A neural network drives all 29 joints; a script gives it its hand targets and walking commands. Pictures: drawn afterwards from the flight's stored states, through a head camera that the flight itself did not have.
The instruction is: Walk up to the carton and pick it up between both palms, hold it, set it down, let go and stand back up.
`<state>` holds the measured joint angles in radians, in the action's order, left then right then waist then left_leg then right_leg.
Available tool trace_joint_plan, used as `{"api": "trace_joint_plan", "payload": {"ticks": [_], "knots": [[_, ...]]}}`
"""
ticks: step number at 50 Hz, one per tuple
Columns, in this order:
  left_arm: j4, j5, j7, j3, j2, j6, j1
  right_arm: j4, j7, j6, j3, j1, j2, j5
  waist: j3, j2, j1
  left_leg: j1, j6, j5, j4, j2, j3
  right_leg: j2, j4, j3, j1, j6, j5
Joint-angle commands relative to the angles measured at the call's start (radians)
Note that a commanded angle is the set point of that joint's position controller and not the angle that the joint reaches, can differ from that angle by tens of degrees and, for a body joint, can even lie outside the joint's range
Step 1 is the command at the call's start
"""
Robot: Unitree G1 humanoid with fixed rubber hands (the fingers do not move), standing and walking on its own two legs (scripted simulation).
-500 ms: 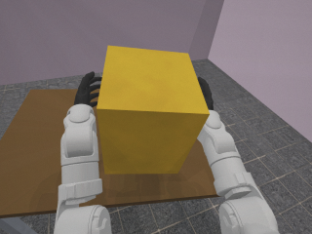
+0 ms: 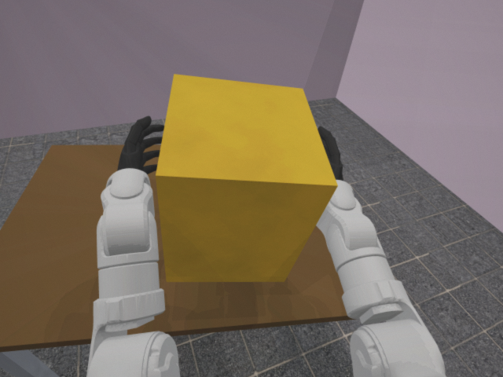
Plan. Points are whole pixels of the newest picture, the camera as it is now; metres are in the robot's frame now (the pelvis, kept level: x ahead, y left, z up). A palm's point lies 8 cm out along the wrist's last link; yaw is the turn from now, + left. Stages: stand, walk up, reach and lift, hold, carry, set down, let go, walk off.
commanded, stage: hold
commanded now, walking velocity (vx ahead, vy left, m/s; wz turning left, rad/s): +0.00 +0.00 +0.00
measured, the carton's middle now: (233, 186) +0.37 +0.01 +0.15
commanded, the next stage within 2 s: none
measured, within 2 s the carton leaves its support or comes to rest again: neither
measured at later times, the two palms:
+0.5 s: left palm (134, 174) +0.36 +0.15 +0.18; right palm (326, 178) +0.36 -0.14 +0.17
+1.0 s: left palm (135, 174) +0.36 +0.15 +0.18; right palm (327, 179) +0.36 -0.14 +0.17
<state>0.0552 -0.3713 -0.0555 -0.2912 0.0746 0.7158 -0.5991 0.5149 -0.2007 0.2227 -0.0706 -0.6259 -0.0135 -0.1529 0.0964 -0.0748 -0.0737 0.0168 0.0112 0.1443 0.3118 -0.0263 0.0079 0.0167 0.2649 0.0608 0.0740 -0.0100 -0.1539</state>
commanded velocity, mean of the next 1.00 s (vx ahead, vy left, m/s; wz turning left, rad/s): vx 0.00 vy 0.00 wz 0.00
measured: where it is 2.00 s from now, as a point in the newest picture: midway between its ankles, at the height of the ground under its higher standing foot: outside the picture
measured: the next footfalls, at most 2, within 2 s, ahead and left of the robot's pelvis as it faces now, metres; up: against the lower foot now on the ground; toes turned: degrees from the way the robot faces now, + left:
none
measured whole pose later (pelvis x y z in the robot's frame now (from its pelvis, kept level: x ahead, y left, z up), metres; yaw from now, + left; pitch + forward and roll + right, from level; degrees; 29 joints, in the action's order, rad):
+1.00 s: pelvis +0.00 +0.00 +0.00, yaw +0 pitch -11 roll -1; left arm 0.03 -0.36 -0.06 -0.29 0.08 0.71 -0.57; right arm 0.49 -0.22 0.23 -0.04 -0.61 0.00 -0.17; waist 0.11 -0.08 -0.08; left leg 0.03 0.01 0.15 0.32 -0.03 0.01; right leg 0.01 0.26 0.07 0.09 -0.01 -0.16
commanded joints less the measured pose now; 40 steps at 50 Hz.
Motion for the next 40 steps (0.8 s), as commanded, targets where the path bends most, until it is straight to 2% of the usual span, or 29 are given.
{"api": "trace_joint_plan", "payload": {"ticks": [1,5,7,10,13,17,19,23,26,29,33,36,40], "knots": [[-0.05,0.127,-0.127,0.458,0.487,-0.041,-0.474,-0.285,0.07,-0.066,0.401,-0.685,-0.485,-0.055,-0.375,0.077,-0.016,0.131,0.0,-0.215,-0.007,0.056,0.054,-0.07,-0.031,0.054,0.022,-0.033,0.141],[-0.056,0.128,-0.127,0.47,0.49,-0.041,-0.448,-0.322,0.058,-0.068,0.438,-0.699,-0.485,-0.075,-0.405,0.071,-0.009,0.137,0.0,-0.249,0.008,0.061,0.048,-0.072,-0.022,0.055,0.05,-0.038,0.199],[-0.052,0.128,-0.127,0.466,0.477,-0.04,-0.45,-0.324,0.056,-0.065,0.442,-0.697,-0.484,-0.074,-0.386,0.065,-0.005,0.12,-0.006,-0.225,-0.001,0.061,0.051,-0.071,-0.027,0.053,0.04,-0.038,0.175],[-0.08,0.131,-0.124,0.468,0.478,-0.045,-0.463,-0.314,0.06,-0.062,0.439,-0.672,-0.489,-0.068,-0.386,0.073,-0.005,0.125,-0.003,-0.219,-0.003,0.062,0.053,-0.066,-0.024,0.051,0.028,-0.039,0.17],[-0.098,0.135,-0.127,0.473,0.468,-0.051,-0.461,-0.315,0.056,-0.058,0.452,-0.644,-0.493,-0.075,-0.397,0.061,-0.012,0.141,-0.001,-0.251,0.004,0.062,0.05,-0.066,-0.02,0.048,0.045,-0.042,0.219],[-0.07,0.133,-0.125,0.474,0.472,-0.043,-0.453,-0.319,0.057,-0.055,0.447,-0.661,-0.489,-0.069,-0.362,0.074,-0.006,0.109,-0.003,-0.195,-0.009,0.063,0.052,-0.062,-0.027,0.047,0.032,-0.039,0.168],[-0.073,0.139,-0.126,0.474,0.473,-0.045,-0.469,-0.316,0.058,-0.055,0.436,-0.673,-0.494,-0.064,-0.365,0.056,-0.012,0.105,-0.008,-0.177,-0.015,0.062,0.052,-0.063,-0.03,0.046,0.028,-0.041,0.158],[-0.062,0.135,-0.132,0.471,0.478,-0.045,-0.469,-0.305,0.061,-0.057,0.414,-0.663,-0.491,-0.052,-0.349,0.075,-0.018,0.102,-0.009,-0.156,-0.022,0.062,0.056,-0.057,-0.035,0.046,0.013,-0.037,0.132],[-0.07,0.136,-0.128,0.473,0.482,-0.046,-0.47,-0.317,0.061,-0.06,0.432,-0.675,-0.488,-0.064,-0.378,0.081,-0.008,0.116,-0.002,-0.193,-0.011,0.061,0.05,-0.062,-0.027,0.049,0.025,-0.036,0.152],[-0.075,0.139,-0.124,0.482,0.482,-0.051,-0.485,-0.294,0.063,-0.057,0.421,-0.663,-0.49,-0.055,-0.379,0.081,-0.02,0.126,-0.001,-0.19,-0.01,0.058,0.051,-0.065,-0.027,0.055,0.009,-0.035,0.135],[-0.062,0.139,-0.121,0.477,0.481,-0.045,-0.479,-0.288,0.07,-0.059,0.41,-0.665,-0.474,-0.054,-0.381,0.091,-0.017,0.129,0.004,-0.185,-0.01,0.053,0.048,-0.067,-0.03,0.056,0.0,-0.027,0.101],[-0.073,0.133,-0.115,0.477,0.486,-0.039,-0.454,-0.31,0.068,-0.064,0.423,-0.667,-0.468,-0.066,-0.387,0.092,-0.012,0.147,0.008,-0.252,0.006,0.052,0.044,-0.074,-0.028,0.057,0.016,-0.025,0.147],[-0.093,0.144,-0.116,0.491,0.489,-0.045,-0.449,-0.331,0.061,-0.064,0.443,-0.663,-0.482,-0.074,-0.397,0.076,-0.016,0.15,0.006,-0.268,0.012,0.055,0.045,-0.075,-0.025,0.058,0.021,-0.031,0.182]]}}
